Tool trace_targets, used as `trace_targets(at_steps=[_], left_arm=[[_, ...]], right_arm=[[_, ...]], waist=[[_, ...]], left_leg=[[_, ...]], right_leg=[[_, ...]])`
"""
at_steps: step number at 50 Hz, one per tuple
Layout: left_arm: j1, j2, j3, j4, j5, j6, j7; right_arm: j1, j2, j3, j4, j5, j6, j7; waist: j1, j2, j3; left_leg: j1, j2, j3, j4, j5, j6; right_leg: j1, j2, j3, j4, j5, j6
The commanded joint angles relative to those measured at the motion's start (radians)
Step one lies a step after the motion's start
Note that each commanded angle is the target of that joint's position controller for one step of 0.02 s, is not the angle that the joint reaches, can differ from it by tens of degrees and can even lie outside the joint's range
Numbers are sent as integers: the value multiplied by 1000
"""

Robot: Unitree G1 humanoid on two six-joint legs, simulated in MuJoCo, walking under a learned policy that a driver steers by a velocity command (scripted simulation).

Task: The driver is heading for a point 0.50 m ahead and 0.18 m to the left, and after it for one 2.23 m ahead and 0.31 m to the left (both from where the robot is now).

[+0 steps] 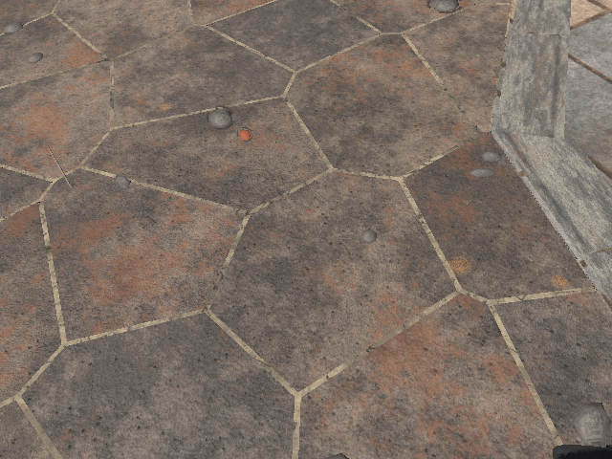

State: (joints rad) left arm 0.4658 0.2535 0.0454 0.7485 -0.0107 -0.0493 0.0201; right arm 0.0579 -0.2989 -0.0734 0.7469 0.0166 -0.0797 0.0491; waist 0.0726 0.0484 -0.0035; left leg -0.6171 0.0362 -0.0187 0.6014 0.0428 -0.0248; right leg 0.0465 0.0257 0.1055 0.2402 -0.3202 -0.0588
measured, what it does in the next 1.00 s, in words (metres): walks ahead, turning left: left foot, then right foot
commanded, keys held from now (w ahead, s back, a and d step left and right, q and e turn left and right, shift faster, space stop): w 0.26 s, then w+q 0.30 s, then q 0.38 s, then no key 0.06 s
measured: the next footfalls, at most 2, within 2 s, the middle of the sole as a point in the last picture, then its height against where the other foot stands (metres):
left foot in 0.14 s outside the picture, level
right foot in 0.60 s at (418, 440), level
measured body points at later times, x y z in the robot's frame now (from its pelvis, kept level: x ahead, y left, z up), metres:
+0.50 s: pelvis +0.29 +0.03 +0.00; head +0.32 +0.03 +0.45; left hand +0.51 +0.27 -0.08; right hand +0.30 -0.25 -0.13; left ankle +0.21 +0.14 -0.74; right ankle +0.47 -0.13 -0.70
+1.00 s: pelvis +0.48 +0.01 +0.00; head +0.51 +0.04 +0.44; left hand +0.49 +0.33 -0.12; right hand +0.74 -0.18 -0.09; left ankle +0.51 +0.15 -0.72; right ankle +0.50 -0.11 -0.74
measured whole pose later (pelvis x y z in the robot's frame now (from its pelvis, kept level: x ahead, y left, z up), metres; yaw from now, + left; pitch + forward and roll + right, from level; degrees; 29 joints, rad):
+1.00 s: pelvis +0.48 +0.01 +0.00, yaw +20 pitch +1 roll -2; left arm 0.17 0.30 0.08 0.76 -0.01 -0.04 0.01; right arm 0.12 -0.30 -0.08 0.63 0.01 0.06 0.02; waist 0.04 0.01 0.07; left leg -0.50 0.06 0.02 0.72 -0.23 -0.02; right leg -0.19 -0.06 -0.21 0.42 -0.24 0.00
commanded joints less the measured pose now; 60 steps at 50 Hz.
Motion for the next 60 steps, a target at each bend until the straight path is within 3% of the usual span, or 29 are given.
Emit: trace_targets(at_steps=[1, 4, 6, 7, 8, 9, 10, 12, 13, 16, 21, 24, 27, 29, 30, 31, 32, 33, 35, 38, 42, 50, 52, 53, 54, 55, 56, 58, 60], left_arm=[[60, 183, 51, -12, -8, -1, 5], [31, 201, 56, -4, -10, 7, 8], [0, 200, 52, -8, -6, 12, 11], [-8, 168, 37, -26, 11, 10, 11], [130, 35, 0, -36, 4, -7, 1], [67, 124, 16, -20, -17, -27, -1], [-56, 178, 32, -53, -39, -37, -7], [-163, 161, 30, -73, -11, -50, -8], [-147, 149, 33, -69, -5, -45, -11], [-132, 93, 22, -70, 7, -30, -11], [-340, 58, 0, -136, 17, -48, -21], [-433, 74, 3, -160, 2, -60, -37], [-445, 123, 22, -171, -3, -69, -42], [-340, 161, 45, -145, 3, -74, -36], [-228, 206, 63, -132, 22, -78, -28], [-97, 288, 81, -132, 46, -71, -19], [-96, 295, 79, -128, 48, -55, -27], [-139, 200, 56, -147, 37, -47, -30], [-241, 121, 30, -146, 25, -35, -30], [-329, 127, 37, -123, 36, -38, -27], [-359, 165, 55, -99, 26, -32, -5], [-346, 226, 77, -53, -21, 5, -12], [-304, 191, 66, -24, -26, 10, -16], [-262, 142, 47, -24, 13, 8, -18], [-244, 98, 22, -56, 48, 12, -19], [-293, 156, 39, -44, 24, 23, -18], [-326, 173, 44, -50, -2, 34, -15], [-332, 170, 48, -28, 10, 48, 5], [-293, 153, 46, -9, 11, 58, 8]], right_arm=[[-231, -47, 6, -133, 5, -35, 19], [-160, -77, -4, -123, 1, -42, 20], [69, -141, -35, -68, -7, -39, 0], [271, -190, -46, -35, -20, -36, -11], [383, -267, -65, 3, -23, -31, -9], [375, -162, -37, 12, -2, -32, -7], [294, -128, -25, 7, 0, -27, -16], [188, -91, -11, -5, -16, -17, -22], [167, -76, -4, -8, -29, -21, -23], [164, -85, -5, 6, -8, -30, -22], [209, -133, -20, 20, 7, -16, -43], [287, -154, -26, 38, 18, -2, -50], [308, -162, -30, 42, 21, 12, -56], [298, -151, -28, 39, 11, 23, -58], [297, -114, -15, 26, 1, 26, -58], [339, -36, 10, -11, -28, 22, -61], [448, -8, 22, -34, 2, 14, -61], [424, -114, -6, -10, 20, 24, -66], [299, -136, -21, -30, 11, 54, -72], [306, -78, -21, -49, 9, 100, -70], [221, -47, -13, -103, -4, 119, -61], [89, -78, -28, -189, -8, 136, -19], [148, -112, -44, -171, -16, 128, -29], [202, -211, -69, -176, -21, 122, -50], [178, -258, -62, -207, -43, 118, -61], [194, -173, -37, -192, -42, 101, -53], [166, -154, -28, -178, -38, 88, -47], [83, -125, -18, -167, -20, 82, -50], [34, -112, -10, -162, -29, 84, -56]], waist=[[44, -170, 139], [-9, -199, 92], [-133, -194, -82], [-215, -130, -242], [-155, 216, -429], [-193, 184, -396], [-186, 124, -204], [-127, -18, -48], [-91, 4, -34], [-50, 27, -2], [-97, 3, 53], [-134, 11, 46], [-115, 30, 34], [-50, 39, -6], [6, 16, -102], [26, -172, -282], [-29, -456, -416], [-18, -288, -330], [-39, -128, -151], [-104, -184, -69], [-99, -159, -65], [-72, -150, -54], [-98, -95, -80], [-96, 83, -152], [-76, 268, -194], [-130, 128, -256], [-119, 105, -194], [-90, 58, -134], [-51, 64, -130]], left_leg=[[-110, -10, 26, -66, -38, 26], [45, -47, 59, -101, -112, 73], [396, -86, 95, -118, -82, 136], [747, 74, -81, -65, -79, 208], [1111, 349, -603, -147, -307, 377], [1073, 349, -744, -286, -415, 360], [923, 316, -567, -301, -393, 313], [640, 235, -363, -344, -194, 276], [562, 206, -309, -374, -141, 271], [444, 176, -246, -444, -55, 302], [366, 103, -127, -463, -18, 259], [399, 122, -159, -423, -63, 237], [474, 162, -234, -343, -130, 201], [471, 123, -229, -197, -19, 159], [412, 51, -188, 7, -2, 115], [198, -55, -100, 352, -304, 53], [-27, -120, -96, 602, -704, 16], [-84, -57, -151, 708, -666, 3], [-82, 5, -85, 697, -565, -19], [53, 38, -41, 597, -464, -39], [68, 55, -26, 383, -314, -41], [217, 7, 49, 34, -277, 35], [404, -35, 50, -161, -70, 83], [601, 125, -149, -179, 343, 141], [709, 368, -446, -176, 560, 363], [655, 368, -419, -193, 490, 420], [608, 305, -326, -204, 405, 374], [542, 232, -247, -221, 258, 284], [442, 193, -182, -236, 276, 272]], right_leg=[[1, -259, 136, -40, 301, -134], [20, -267, 123, 41, 590, -107], [-31, -200, 52, 310, 954, -65], [-246, -159, 43, 587, 734, -34], [-630, 38, 9, 996, -38, 45], [-737, 35, 110, 1110, -227, 40], [-810, -23, 73, 1131, -167, 34], [-753, -110, 2, 1018, -35, 31], [-698, -138, 3, 981, -1, 31], [-654, -153, -28, 866, 13, 57], [-605, -112, -66, 470, 299, 100], [-539, -72, -60, 343, 403, 108], [-488, -65, -32, 266, 343, 84], [-329, -49, -57, 214, 287, 45], [-140, -110, -26, 223, 345, 4], [168, -345, 188, 295, 553, -78], [311, -502, 560, 181, 542, -205], [230, -460, 491, 167, 517, -186], [0, -375, 192, 165, 701, -148], [-238, -311, 19, 67, 674, -151], [-232, -332, -85, 22, 643, -168], [-168, -352, -163, 134, 513, -115], [-218, -282, -215, 287, 439, -38], [-356, -197, -287, 503, 219, 45], [-599, -68, -249, 777, -375, 134], [-608, -82, -98, 894, -394, 143], [-628, -94, -83, 915, -342, 136], [-630, -113, -64, 844, -236, 133], [-515, -95, -78, 792, -153, 145]])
